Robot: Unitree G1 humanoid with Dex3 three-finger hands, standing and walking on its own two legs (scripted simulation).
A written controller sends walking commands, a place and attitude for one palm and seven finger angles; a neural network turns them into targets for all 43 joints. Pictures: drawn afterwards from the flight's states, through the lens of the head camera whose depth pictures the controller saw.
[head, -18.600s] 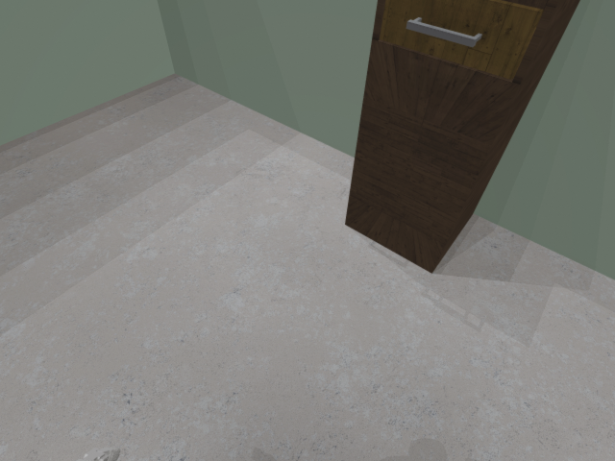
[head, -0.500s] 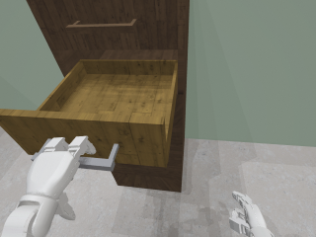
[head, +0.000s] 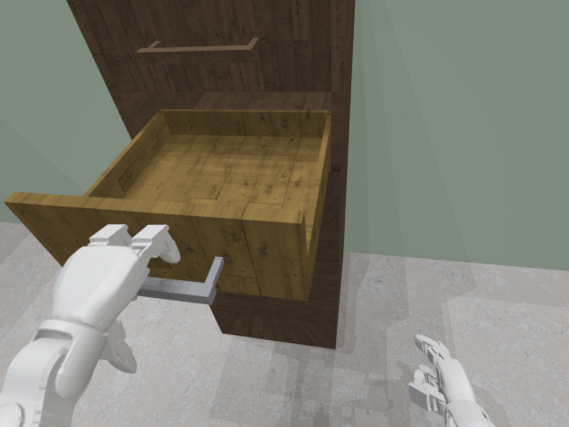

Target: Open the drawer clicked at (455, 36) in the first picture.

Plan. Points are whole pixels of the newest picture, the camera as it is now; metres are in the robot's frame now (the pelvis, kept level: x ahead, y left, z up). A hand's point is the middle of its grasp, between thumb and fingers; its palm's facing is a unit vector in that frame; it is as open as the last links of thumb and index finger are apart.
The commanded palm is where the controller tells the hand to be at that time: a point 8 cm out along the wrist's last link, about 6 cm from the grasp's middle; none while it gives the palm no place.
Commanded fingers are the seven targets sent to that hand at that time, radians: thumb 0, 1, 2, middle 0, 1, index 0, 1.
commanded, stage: lift the hand off the handle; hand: left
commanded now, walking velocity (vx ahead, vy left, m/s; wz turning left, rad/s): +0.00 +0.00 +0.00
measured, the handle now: (150, 272) +0.25 +0.22 +0.13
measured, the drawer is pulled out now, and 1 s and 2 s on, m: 0.30 0.30 0.30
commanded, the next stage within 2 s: draw the hand back to the body in 0.92 s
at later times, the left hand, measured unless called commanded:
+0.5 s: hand (115, 262) +0.22 +0.22 +0.19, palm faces +0.15 -0.05 -0.99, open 13.1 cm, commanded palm +0.19 +0.22 +0.29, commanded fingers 0.00 -0.50 0.30 -0.30 -1.20 -0.30 -1.20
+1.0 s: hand (86, 209) +0.23 +0.23 +0.26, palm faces +0.24 -0.04 -0.97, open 13.8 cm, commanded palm +0.18 +0.23 +0.33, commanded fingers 0.00 -0.50 0.30 -0.30 -1.20 -0.30 -1.20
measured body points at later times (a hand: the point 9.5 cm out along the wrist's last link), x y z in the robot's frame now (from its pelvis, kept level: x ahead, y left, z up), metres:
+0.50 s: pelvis -0.02 +0.00 +0.00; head -0.03 -0.05 +0.45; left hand +0.20 +0.22 +0.25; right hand +0.24 -0.17 -0.08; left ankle +0.06 +0.12 -0.74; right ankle -0.04 -0.11 -0.74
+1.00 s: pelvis -0.02 +0.01 +0.00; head -0.05 -0.05 +0.45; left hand +0.21 +0.23 +0.31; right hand +0.23 -0.19 -0.07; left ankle +0.06 +0.12 -0.74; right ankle -0.04 -0.11 -0.74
